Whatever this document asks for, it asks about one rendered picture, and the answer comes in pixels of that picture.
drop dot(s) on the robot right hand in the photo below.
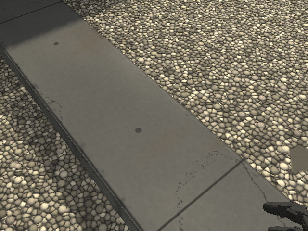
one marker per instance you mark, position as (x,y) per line
(290,210)

